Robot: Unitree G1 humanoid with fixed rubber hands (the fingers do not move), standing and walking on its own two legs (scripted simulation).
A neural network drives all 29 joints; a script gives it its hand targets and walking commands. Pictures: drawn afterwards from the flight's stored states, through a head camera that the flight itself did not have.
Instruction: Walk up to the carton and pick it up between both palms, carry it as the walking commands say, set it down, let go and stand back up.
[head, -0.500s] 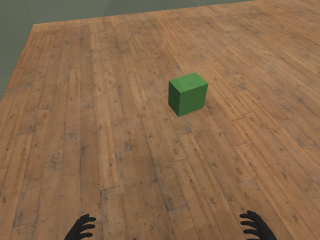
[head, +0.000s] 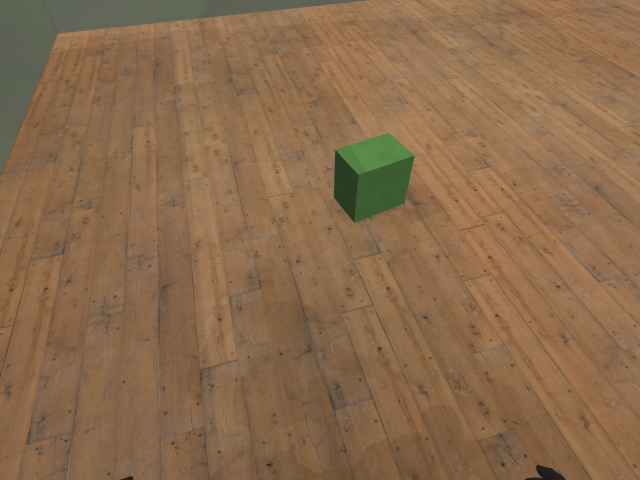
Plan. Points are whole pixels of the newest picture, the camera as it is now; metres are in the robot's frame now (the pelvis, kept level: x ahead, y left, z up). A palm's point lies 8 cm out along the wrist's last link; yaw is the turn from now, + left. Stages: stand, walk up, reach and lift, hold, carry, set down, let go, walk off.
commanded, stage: stand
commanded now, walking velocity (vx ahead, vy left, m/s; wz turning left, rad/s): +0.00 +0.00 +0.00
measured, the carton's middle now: (371, 177) +1.40 -0.22 -0.62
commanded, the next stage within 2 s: walk up in 1.56 s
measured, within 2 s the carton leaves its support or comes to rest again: neither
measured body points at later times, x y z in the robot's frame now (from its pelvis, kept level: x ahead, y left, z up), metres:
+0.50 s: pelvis +0.00 +0.00 +0.02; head +0.01 +0.00 +0.47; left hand +0.09 +0.30 -0.10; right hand +0.09 -0.30 -0.11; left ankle +0.01 +0.12 -0.72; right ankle +0.01 -0.13 -0.72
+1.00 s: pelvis +0.00 -0.01 +0.03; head +0.01 -0.01 +0.47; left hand +0.09 +0.30 -0.10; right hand +0.09 -0.31 -0.11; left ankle +0.01 +0.12 -0.72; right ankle +0.01 -0.13 -0.72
